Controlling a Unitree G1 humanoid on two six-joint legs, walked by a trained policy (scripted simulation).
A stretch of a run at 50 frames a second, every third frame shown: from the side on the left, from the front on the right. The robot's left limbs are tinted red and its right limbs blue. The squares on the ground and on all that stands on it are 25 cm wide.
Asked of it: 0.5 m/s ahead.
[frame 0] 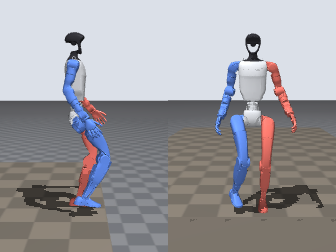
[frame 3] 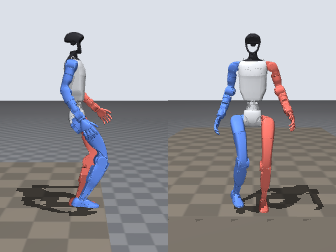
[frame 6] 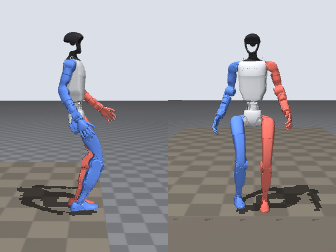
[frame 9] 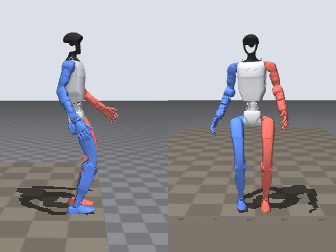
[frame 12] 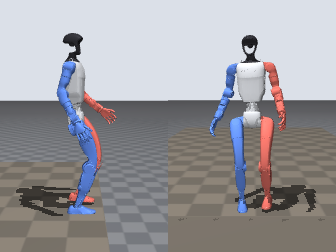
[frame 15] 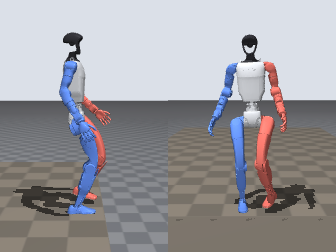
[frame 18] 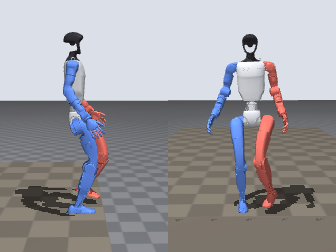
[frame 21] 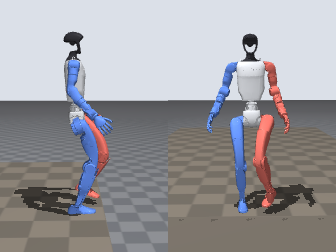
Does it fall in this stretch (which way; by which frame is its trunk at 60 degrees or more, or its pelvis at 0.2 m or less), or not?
no
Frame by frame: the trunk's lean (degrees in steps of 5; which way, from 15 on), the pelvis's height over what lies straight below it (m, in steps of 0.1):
0: 0, 0.8
3: 0, 0.8
6: 0, 0.8
9: 5, 0.8
12: 5, 0.8
15: 5, 0.8
18: 5, 0.8
21: 0, 0.8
